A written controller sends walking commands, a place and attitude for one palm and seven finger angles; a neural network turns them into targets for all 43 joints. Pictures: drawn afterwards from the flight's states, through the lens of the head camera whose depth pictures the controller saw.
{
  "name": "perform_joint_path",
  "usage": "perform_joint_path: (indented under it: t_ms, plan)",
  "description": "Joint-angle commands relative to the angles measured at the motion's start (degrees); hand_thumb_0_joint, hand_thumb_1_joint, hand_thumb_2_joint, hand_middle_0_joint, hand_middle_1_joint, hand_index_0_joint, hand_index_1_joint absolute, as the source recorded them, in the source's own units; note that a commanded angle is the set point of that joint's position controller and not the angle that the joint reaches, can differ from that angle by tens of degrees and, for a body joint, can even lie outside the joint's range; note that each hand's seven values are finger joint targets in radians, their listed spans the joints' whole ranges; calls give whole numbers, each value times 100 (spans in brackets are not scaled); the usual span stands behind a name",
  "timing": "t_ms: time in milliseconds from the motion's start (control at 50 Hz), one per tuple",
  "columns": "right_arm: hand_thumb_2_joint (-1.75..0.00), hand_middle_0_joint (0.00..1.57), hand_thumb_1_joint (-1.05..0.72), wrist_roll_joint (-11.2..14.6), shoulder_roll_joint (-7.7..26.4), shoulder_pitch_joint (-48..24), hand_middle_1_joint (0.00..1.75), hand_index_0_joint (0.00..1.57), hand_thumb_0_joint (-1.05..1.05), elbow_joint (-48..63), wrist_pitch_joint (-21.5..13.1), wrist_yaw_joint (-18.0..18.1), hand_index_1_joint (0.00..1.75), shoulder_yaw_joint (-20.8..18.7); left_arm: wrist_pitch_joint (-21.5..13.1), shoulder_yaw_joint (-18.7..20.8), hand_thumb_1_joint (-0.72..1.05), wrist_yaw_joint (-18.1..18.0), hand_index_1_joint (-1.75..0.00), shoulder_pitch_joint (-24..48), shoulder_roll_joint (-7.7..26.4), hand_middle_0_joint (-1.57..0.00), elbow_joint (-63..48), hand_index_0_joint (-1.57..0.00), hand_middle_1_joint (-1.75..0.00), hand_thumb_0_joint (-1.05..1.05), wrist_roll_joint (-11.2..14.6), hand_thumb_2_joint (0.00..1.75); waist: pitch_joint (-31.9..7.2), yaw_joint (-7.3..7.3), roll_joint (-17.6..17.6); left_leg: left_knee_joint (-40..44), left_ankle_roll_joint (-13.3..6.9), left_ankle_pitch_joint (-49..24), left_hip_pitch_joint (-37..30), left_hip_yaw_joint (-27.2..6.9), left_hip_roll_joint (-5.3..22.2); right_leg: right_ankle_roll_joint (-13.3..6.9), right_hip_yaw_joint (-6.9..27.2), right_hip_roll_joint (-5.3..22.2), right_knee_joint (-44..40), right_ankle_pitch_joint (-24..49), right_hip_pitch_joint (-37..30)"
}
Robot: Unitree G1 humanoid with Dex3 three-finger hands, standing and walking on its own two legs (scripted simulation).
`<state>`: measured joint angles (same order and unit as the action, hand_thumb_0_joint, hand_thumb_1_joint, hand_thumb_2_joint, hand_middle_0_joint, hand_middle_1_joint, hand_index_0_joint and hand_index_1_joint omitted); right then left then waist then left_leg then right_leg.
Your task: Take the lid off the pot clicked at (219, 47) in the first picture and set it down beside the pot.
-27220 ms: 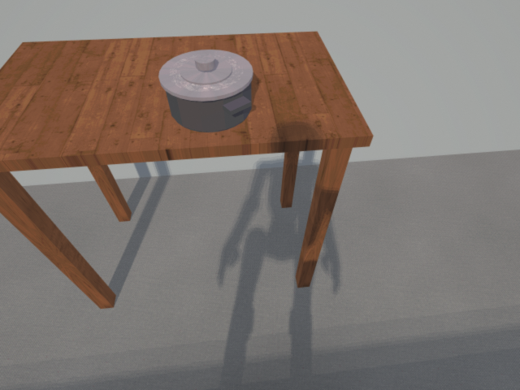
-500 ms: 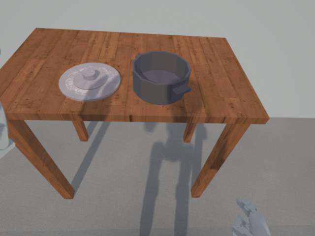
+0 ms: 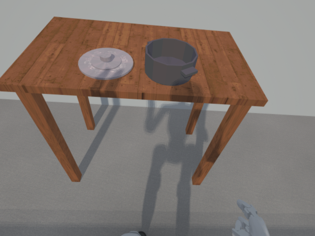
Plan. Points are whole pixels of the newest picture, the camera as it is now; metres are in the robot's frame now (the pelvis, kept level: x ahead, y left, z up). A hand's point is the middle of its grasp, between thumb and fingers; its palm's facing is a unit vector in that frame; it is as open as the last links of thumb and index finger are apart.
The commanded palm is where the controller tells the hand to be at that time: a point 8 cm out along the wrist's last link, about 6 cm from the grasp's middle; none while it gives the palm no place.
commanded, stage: step back with the hand held close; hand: left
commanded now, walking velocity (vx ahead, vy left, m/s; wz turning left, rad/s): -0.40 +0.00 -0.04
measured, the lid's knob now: (105, 56) +0.67 +0.22 +0.09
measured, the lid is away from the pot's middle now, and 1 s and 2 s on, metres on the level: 0.23 0.23 0.23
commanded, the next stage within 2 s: stop stepping back and stand still in 0.24 s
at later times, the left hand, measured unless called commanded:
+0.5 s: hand out of the picture +0.08 +0.26 +0.26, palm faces +0.31 -0.87 -0.38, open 7.4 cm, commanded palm +0.01 +0.32 +0.27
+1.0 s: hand out of the picture -0.03 +0.31 +0.25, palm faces +0.33 -0.86 -0.39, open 7.4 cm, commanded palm -0.11 +0.37 +0.27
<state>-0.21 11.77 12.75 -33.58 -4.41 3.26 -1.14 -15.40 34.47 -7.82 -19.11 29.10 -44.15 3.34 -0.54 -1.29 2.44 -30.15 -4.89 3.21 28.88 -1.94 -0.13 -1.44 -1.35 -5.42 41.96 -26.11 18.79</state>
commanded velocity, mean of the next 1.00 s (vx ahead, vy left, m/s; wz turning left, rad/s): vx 0.05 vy -0.07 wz -0.01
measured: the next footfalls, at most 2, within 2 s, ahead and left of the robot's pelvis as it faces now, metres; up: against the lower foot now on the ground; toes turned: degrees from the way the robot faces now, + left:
right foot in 0.08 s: -0.03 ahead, -0.15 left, +0.00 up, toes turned -2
left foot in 0.24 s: +0.07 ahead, +0.08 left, +0.00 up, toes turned -1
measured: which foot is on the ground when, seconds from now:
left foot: down 0.00-0.10, up 0.12-0.22, down 0.24-0.58, up 0.60-0.80, down 0.82-1.00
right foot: up 0.00-0.06, down 0.08-0.24, up 0.26-0.62, down 0.64-0.82, up 0.84-1.00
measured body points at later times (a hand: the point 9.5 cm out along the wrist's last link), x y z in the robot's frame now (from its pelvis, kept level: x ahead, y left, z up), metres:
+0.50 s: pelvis -0.13 +0.04 +0.01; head -0.10 +0.12 +0.45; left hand +0.06 +0.31 +0.28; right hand +0.03 -0.18 -0.04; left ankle +0.02 +0.08 -0.73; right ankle -0.17 -0.11 -0.65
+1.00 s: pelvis -0.25 +0.09 +0.00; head -0.22 +0.13 +0.45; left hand -0.05 +0.35 +0.27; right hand -0.10 -0.11 -0.07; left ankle -0.27 +0.24 -0.73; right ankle -0.22 +0.00 -0.68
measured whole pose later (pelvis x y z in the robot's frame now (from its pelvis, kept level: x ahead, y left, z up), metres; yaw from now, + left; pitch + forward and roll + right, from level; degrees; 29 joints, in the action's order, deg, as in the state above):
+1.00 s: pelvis -0.25 +0.09 +0.00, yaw -2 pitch +1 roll -2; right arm 1.3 5.8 12.6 -31.3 -5.7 -0.9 2.7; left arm -10.6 30.2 -6.6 -25.5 27.5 -46.9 5.6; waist 1.9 -3.7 -4.3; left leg -33.3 2.4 19.5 14.7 1.5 5.8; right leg -0.2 -4.3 -1.4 53.1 -23.4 29.9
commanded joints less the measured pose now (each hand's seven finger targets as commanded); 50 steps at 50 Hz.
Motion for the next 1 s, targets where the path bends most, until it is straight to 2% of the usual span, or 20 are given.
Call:
perform_joint_path:
  t_ms: [0,100,160,220,300,320,340,360,380,440,520,560,580,620,700,760,800,840,880,980]
  plan:
    - [-90,20,-90,107,659,-688,30,20,0,900,-322,-77,30,-333,-79,354,90,-35,-30,-127,821,-20,-669,-20,-30,0,173,90,-1070,68,545,1535,305,2523,-493,-1160,1022,-154,-3,212,-1365,-64,-899]
    - [-90,20,-90,97,611,-641,30,20,0,709,-260,-51,30,-214,-358,481,90,-53,-30,346,1384,-20,-1204,-20,-30,0,128,90,-1126,-9,-1124,-2673,638,2007,-1026,29,51,-857,1119,2618,-2644,3432,210]
    - [-90,20,-90,159,616,-852,30,20,0,853,-176,-30,30,-188,-149,393,90,72,-30,379,1219,-20,-1359,-20,-30,0,67,90,-278,-137,-1033,-1326,540,1507,-1153,-205,378,-512,481,2139,-1895,3502,592]
    - [-90,20,-90,-49,747,-797,30,20,0,797,-343,49,30,-163,-192,290,90,35,-30,718,1064,-20,-1292,-20,-30,0,141,90,-250,-91,2134,1187,59,-3092,-1424,-1756,1760,91,263,210,986,-200,874]
    - [-90,20,-90,-72,591,-521,30,20,0,566,-497,-150,30,-341,-228,449,90,38,-30,787,1022,-20,-1124,-20,-30,0,272,90,-1273,-69,1068,1139,10,-2101,-1749,-1624,1908,101,815,31,2405,-702,835]
    - [-90,20,-90,33,1682,100,30,20,0,-678,-663,-158,30,-547,920,-2517,90,633,-30,-584,-1343,-20,4268,-20,-30,0,-178,90,-1058,-568,1131,-638,-5,-4885,-1890,-1645,1681,346,957,423,3013,-116,1940]
    - [-90,20,-90,292,407,-814,30,20,0,942,-423,-412,30,-454,223,68,90,233,-30,1933,1160,-20,-3318,-20,-30,0,251,90,-2005,25,108,1185,309,-1754,-2454,-722,1583,389,636,-253,2753,-376,737]
    - [-90,20,-90,144,733,-822,30,20,0,919,-488,-206,30,-390,-60,1035,90,55,-30,1271,1885,-20,-2556,-20,-30,0,304,90,-1717,-64,704,1262,50,367,-1854,-1453,1581,223,646,90,2385,-322,794]
    - [-90,20,-90,203,618,-586,30,20,0,1140,-477,-206,30,-339,-100,705,90,76,-30,123,1465,-20,-2652,-20,-30,0,336,90,-1743,46,168,1653,263,2201,-1676,-1397,1367,199,259,-82,2592,-219,903]
    - [-90,20,-90,162,484,-1033,30,20,0,1127,-326,-397,30,-230,269,707,90,-5,-30,-814,1252,-20,-3097,-20,-30,0,379,90,-1494,163,1895,2872,1106,4176,-816,-970,1063,147,-392,-259,1832,-18,73]
    - [-90,20,-90,-13,323,-732,30,20,0,718,-375,-209,30,-173,333,769,90,-199,-30,-857,1364,-20,-1421,-20,-30,0,279,90,-1489,207,2178,2620,1466,3356,-540,-141,654,-225,-937,-415,-877,-772,-1809]
    - [-90,20,-90,96,353,-332,30,20,0,540,-179,-115,30,-220,354,782,90,-214,-30,-268,1498,-20,77,-20,-30,0,190,90,-1354,143,-104,-1232,1208,2483,-1319,959,-324,-828,-158,883,-2859,-17,-996]
    - [-90,20,-90,178,500,-398,30,20,0,562,-4,-94,30,-327,302,603,90,-79,-30,353,1483,-20,-301,-20,-30,0,175,90,-885,63,-1842,-4569,966,2591,-1457,186,-287,-1116,463,2108,-2940,1493,734]
    - [-90,20,-90,252,679,-482,30,20,0,495,65,-144,30,-189,421,1130,90,33,-30,1573,2088,-20,-994,-20,-30,0,185,90,-492,-280,-1503,-7173,569,2183,280,-850,11,-1390,968,2784,-2603,1335,1639]
    - [-90,20,-90,230,784,-1428,30,20,0,734,38,49,30,-211,550,-165,90,202,-30,2487,1021,-20,900,-20,-30,0,76,90,1368,8,-818,-3095,387,2526,30,-240,809,-1057,1678,2548,-3234,-1298,1598]
    - [-90,20,-90,233,714,-1061,30,20,0,583,-201,157,30,-6,592,-985,90,118,-30,2453,349,-20,1037,-20,-30,0,101,90,1045,-88,885,1034,247,2346,-1393,606,295,-545,121,1532,-1062,211,580]
    - [-90,20,-90,213,757,-766,30,20,0,910,-378,60,30,-17,235,-1098,90,55,-30,2757,386,-20,-66,-20,-30,0,120,90,524,-82,2796,1264,-421,903,-2938,-2237,1933,-4,-309,398,1611,-666,2522]
    - [-90,20,-90,246,646,-586,30,20,0,895,-391,-123,30,-203,66,-244,90,52,-30,1808,953,-20,-526,-20,-30,0,165,90,-195,-79,560,1040,-827,-20,-2960,-2219,2172,30,213,526,2292,-437,2495]
    - [-90,20,-90,152,649,-779,30,20,0,1016,-400,-287,30,-293,-80,250,90,19,-30,810,1222,-20,-1636,-20,-30,0,244,90,-725,-14,441,1080,-868,-66,-2406,-2391,2176,64,418,657,2450,-264,2024]
    - [-90,20,-90,154,547,-882,30,20,0,1072,-314,-303,30,-56,-163,919,90,-168,-30,-1152,1597,-20,-2553,-20,-30,0,266,90,-1018,171,2017,811,-28,1052,-588,60,1389,169,-469,386,-248,962,-1036]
